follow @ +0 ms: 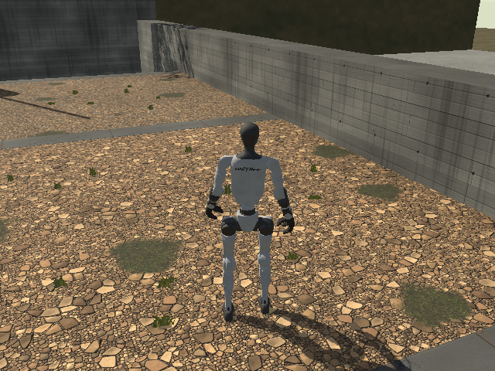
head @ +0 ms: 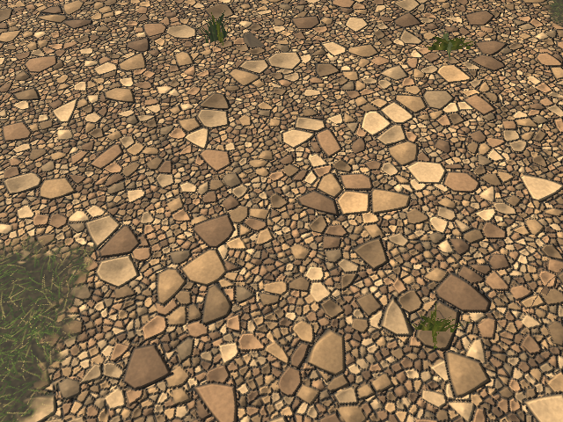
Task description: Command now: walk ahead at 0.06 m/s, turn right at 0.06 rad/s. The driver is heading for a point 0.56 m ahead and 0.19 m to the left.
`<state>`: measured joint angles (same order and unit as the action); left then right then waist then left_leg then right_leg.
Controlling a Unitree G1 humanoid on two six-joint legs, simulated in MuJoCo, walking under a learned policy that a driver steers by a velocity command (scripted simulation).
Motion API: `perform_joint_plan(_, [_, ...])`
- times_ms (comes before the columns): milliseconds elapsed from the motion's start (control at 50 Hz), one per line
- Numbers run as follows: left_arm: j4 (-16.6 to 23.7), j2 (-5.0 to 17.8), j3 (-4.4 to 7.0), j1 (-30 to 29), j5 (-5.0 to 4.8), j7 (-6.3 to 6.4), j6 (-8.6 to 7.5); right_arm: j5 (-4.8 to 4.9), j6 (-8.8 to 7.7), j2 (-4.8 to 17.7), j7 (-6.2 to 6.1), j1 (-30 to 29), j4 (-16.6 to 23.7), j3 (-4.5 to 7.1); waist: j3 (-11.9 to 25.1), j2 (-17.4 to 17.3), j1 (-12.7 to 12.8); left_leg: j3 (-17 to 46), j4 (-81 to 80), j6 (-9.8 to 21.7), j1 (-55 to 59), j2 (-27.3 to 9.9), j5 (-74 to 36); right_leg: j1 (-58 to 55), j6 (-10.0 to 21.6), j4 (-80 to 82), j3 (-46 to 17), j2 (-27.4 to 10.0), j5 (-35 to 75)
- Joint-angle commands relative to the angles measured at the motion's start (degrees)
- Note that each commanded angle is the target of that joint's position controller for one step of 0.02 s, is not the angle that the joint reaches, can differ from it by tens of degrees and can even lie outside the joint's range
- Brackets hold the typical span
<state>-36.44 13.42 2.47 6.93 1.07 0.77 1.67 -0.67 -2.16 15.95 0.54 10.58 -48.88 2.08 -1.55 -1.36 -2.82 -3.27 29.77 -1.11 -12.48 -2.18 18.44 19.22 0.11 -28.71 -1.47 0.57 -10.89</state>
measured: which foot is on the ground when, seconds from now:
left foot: down 0.00-0.18, up 0.20-0.40, down 0.42-1.00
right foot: down 0.00-0.42, up 0.44-1.00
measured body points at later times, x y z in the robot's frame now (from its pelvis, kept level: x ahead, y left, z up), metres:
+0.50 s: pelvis -0.01 +0.04 -0.01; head +0.01 +0.08 +0.44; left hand +0.09 +0.36 -0.12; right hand +0.15 -0.23 -0.10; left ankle -0.03 +0.12 -0.73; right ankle +0.03 -0.11 -0.68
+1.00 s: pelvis +0.00 +0.05 +0.01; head +0.02 +0.08 +0.46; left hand +0.01 +0.37 -0.11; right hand +0.26 -0.14 -0.09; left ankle -0.03 +0.12 -0.73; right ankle +0.09 -0.09 -0.70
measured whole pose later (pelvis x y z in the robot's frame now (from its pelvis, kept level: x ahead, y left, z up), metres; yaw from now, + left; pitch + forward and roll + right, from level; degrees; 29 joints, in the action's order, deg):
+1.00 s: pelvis +0.00 +0.05 +0.01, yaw +28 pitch +1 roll -2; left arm -46.3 17.5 5.0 6.9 -0.6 2.0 -0.9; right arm -0.1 2.2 16.9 -1.6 9.9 -40.7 3.0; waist -1.9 0.2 -1.4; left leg 12.4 26.5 4.2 -14.1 7.6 12.3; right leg 21.6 -5.1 -40.3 -5.3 0.6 -19.2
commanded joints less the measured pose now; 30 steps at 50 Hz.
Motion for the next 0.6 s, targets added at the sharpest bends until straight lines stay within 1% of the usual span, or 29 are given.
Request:
perform_joint_plan(20, [3.5, 4.9, 1.16, -3.2, 0.25, -0.44, -0.8, -0.37, 0.64, 4.1, -0.29, 1.2, 2.1, 0.0, 8.8, 8.4, 0.1, 2.5, -3.5, -0.8, -2.8, -1.9, -3.5, -11.9, 7.2, 4.5, -10.1, -9.2, 11.4])
perform_joint_plan(40, [3.6, 5.4, 1.22, -3.2, 0.24, -0.76, -1.13, -0.37, 1.27, 5.8, -0.35, 0.9, 1.6, 0.25, 5.7, 6.7, 1.1, 2.8, -4.6, -0.4, -3.5, -2.1, -5.3, -10.2, 5.3, 4.2, -7.7, -7.1, 9.3])
perform_joint_plan(60, [2.9, 6.3, 1.54, -2.3, 0.35, -0.76, -1.45, -0.17, 1.6, 6.5, -0.32, 0.6, 1.4, 0.38, 4.3, 5.4, 1.5, 3.2, -4.8, 0.0, -3.9, -2.1, -6.3, -10.4, 4.1, 3.7, -6.4, -6.0, 10.2])
perform_joint_plan(80, [2.4, 7.4, 1.93, -1.5, 0.33, -0.56, -1.67, 0.19, 1.64, 6.8, -0.32, 0.2, 1.4, 0.41, 3.8, 4.8, 1.7, 3.6, -4.5, 0.3, -4.4, -2.0, -7.7, -11.4, 3.8, 2.8, -5.6, -5.8, 12.9])
perform_joint_plan(100, [2.1, 8.6, 2.49, -0.9, 0.06, -0.07, -1.69, 0.58, 1.58, 7.5, -0.44, -0.5, 1.6, 0.62, 4.1, 4.6, 2.2, 3.9, -3.4, 0.5, -5.4, -1.7, -9.5, -13.1, 4.2, 1.9, -5.2, -6.2, 16.6])
perform_joint_plan(120, [2.0, 9.4, 2.9, -0.3, -0.1, 0.51, -1.51, 0.94, 1.51, 7.9, -0.58, -1.0, 1.9, 0.76, 4.8, 4.8, 2.5, 4.1, -1.7, 0.6, -6.3, -1.5, -10.8, -14.7, 5.1, 1.2, -5.4, -7.3, 21.0])
perform_joint_plan(160, [1.6, 9.9, 3.45, 1.1, -0.24, 1.49, -0.91, 1.35, 1.66, 7.3, -0.84, -1.2, 2.3, 0.93, 7.1, 6.0, 2.9, 3.8, 3.1, 0.2, -7.9, -0.7, -10.1, -17.0, 7.7, 0.9, -6.9, -10.7, 28.4])
perform_joint_plan(180, [1.3, 10.0, 3.67, 1.9, -0.32, 1.84, -0.6, 1.43, 1.97, 6.9, -0.91, -1.2, 2.5, 1.04, 8.1, 6.9, 3.1, 3.3, 6.1, -0.2, -9.1, -0.2, -8.0, -17.7, 9.4, 1.6, -8.2, -13.0, 30.1])
perform_joint_plan(200, [1.1, 10.1, 3.85, 2.4, -0.42, 2.11, -0.35, 1.47, 2.43, 6.5, -0.93, -1.3, 2.8, 1.22, 8.3, 8.1, 3.2, 2.6, 9.2, -0.6, -10.5, 0.4, -3.2, -17.7, 11.1, 2.8, -9.6, -15.5, 30.6])
perform_joint_plan(220, [1.0, 10.1, 3.95, 2.0, -0.45, 2.34, -0.28, 1.46, 3.06, 5.9, -0.89, -1.4, 3.0, 1.39, 8.3, 10.1, 3.2, 2.1, 13.9, -0.7, -11.8, 0.9, 5.6, -16.9, 12.9, 4.3, -11.3, -18.2, 30.1])
perform_joint_plan(240, [1.1, 10.3, 4.04, 1.7, -0.23, 2.52, -0.5, 1.48, 3.75, 6.1, -0.79, -1.8, 3.4, 1.75, 8.1, 11.1, 3.9, 2.7, 21.6, -0.9, -13.6, 0.3, 14.4, -15.7, 14.9, 5.8, -13.1, -21.0, 29.8])
perform_joint_plan(260, [0.8, 10.6, 4.12, 1.3, -0.03, 2.57, -0.88, 1.7, 4.4, 6.0, -0.7, -2.3, 3.9, 2.09, 7.5, 10.2, 4.0, 3.9, 26.6, -0.9, -15.1, -0.8, 18.3, -14.2, 16.0, 7.1, -13.4, -22.7, 29.2])
perform_joint_plan(280, [0.7, 10.8, 4.2, -0.6, -0.1, 2.51, -1.23, 1.96, 4.99, 5.7, -0.69, -1.8, 4.0, 2.3, 6.5, 8.7, 2.8, 4.4, 26.8, -0.9, -14.6, -1.9, 17.8, -12.0, 15.2, 7.8, -11.3, -22.3, 26.5])
perform_joint_plan(300, [0.7, 11.0, 4.31, -3.1, -0.33, 2.45, -1.52, 1.98, 5.42, 5.7, -0.73, -1.0, 3.8, 2.41, 6.1, 8.3, 1.8, 4.2, 24.8, -0.8, -12.5, -2.4, 14.9, -9.6, 13.9, 8.2, -8.6, -21.0, 24.0])
perform_joint_plan(320, [0.6, 11.2, 4.39, -5.1, -0.58, 2.4, -1.61, 1.85, 5.71, 5.7, -0.69, -0.1, 3.6, 2.51, 6.2, 8.6, 1.1, 3.6, 22.2, -0.6, -9.5, -2.4, 11.6, -7.5, 12.6, 8.2, -6.1, -19.7, 22.3])
perform_joint_plan(360, [-0.2, 11.2, 4.42, -6.8, -1.15, 2.26, -1.29, 1.59, 5.96, 5.9, -0.12, 1.9, 3.3, 2.86, 6.9, 9.3, -0.1, 1.2, 15.6, 0.1, -4.4, -1.2, 4.8, -5.7, 10.5, 6.4, -1.9, -18.0, 19.3])
perform_joint_plan(380, [-0.7, 11.1, 4.37, -7.3, -1.66, 2.28, -1.0, 1.5, 5.96, 6.0, 0.28, 3.7, 2.9, 3.11, 7.3, 9.0, -1.1, -0.6, 9.9, 1.0, -1.0, 0.0, -0.2, -4.8, 9.0, 4.2, 0.3, -17.1, 16.3])
perform_joint_plan(400, [-1.5, 10.3, 4.23, -6.8, -2.27, 2.34, -0.71, 1.24, 5.93, 6.2, 0.58, 5.6, 2.3, 3.47, 7.1, 7.6, -1.7, -1.4, 3.4, 2.5, 2.3, 1.7, -4.6, -3.1, 6.5, 0.3, 2.8, -15.3, 10.1])
perform_joint_plan(420, [-3.2, 8.3, 3.94, -2.6, -1.99, 2.15, -0.28, 0.72, 5.68, 8.3, 0.41, 5.9, 2.6, 4.12, 4.6, -0.3, -0.5, 4.7, -4.1, 5.1, 5.6, 0.0, -12.0, 2.9, 1.9, -8.8, 7.6, -11.4, -1.3])
perform_joint_plan(440, [-1.3, 5.5, 2.91, -2.0, 0.62, 2.06, 0.21, 0.5, 5.07, 16.2, -0.74, 5.2, 5.1, 5.56, 2.2, -18.8, 1.8, 29.4, -9.6, 13.1, 9.7, -16.3, -31.2, 19.0, -4.6, -27.1, 10.4, -2.9, -26.7])
perform_joint_plan(460, [0.6, 7.3, 3.38, -8.0, -0.02, 2.66, -0.1, -2.6, 3.59, 17.3, -0.01, 5.6, 6.8, 5.2, 5.3, -14.5, -2.1, 37.1, -13.9, 21.1, 3.4, -20.7, -27.8, 19.6, -3.8, -36.6, -0.5, 0.2, -30.1])
perform_joint_plan(480, [0.0, 9.6, 4.06, -7.9, -1.16, 3.07, -0.09, -2.65, 2.3, 16.1, 0.18, 2.6, 7.4, 4.91, 3.6, -8.3, -0.4, 32.3, -14.2, 19.6, 2.4, -17.9, -21.4, 20.0, -2.8, -39.7, -2.7, -1.0, -25.0])
perform_joint_plan(500, [-1.3, 10.4, 4.58, -6.2, -1.11, 3.38, -0.11, -0.98, 1.72, 14.7, -0.26, -0.4, 7.9, 4.72, 2.3, -5.4, 1.6, 28.2, -13.5, 15.9, 2.5, -14.6, -15.9, 20.8, -2.2, -38.7, -3.3, -2.1, -18.7])
perform_joint_plan(520, [-2.8, 10.7, 4.94, -5.1, -0.7, 3.81, 0.0, 0.44, 1.76, 12.4, -0.8, -2.3, 8.3, 4.1, 2.3, -3.8, 2.3, 26.0, -12.9, 13.1, 3.2, -12.5, -13.2, 20.9, -2.4, -37.9, -3.7, -2.8, -14.7])
perform_joint_plan(540, [-3.4, 10.7, 5.05, -3.9, -0.47, 3.92, -0.04, 1.12, 1.89, 11.3, -1.35, -3.0, 8.6, 3.65, 2.6, -4.4, 2.9, 24.4, -12.9, 11.8, 2.9, -11.0, -14.1, 19.7, -2.8, -37.8, -3.8, -2.7, -11.4])
perform_joint_plan(560, [-3.6, 10.1, 5.0, -3.4, -0.67, 3.74, -0.27, 1.08, 1.99, 10.6, -1.74, -2.0, 8.7, 3.35, 3.6, -5.0, 2.9, 23.7, -12.8, 11.3, 3.5, -10.1, -15.9, 18.6, -3.1, -38.4, -3.9, -2.1, -9.1])
perform_joint_plan(600, [-4.0, 9.1, 4.76, -3.0, -1.13, 3.51, -0.72, 1.01, 1.98, 10.0, -2.21, 0.3, 8.9, 3.21, 5.3, -4.4, 2.3, 23.1, -12.4, 11.3, 7.2, -9.4, -19.0, 19.0, -3.7, -37.2, -4.2, -1.3, -6.6])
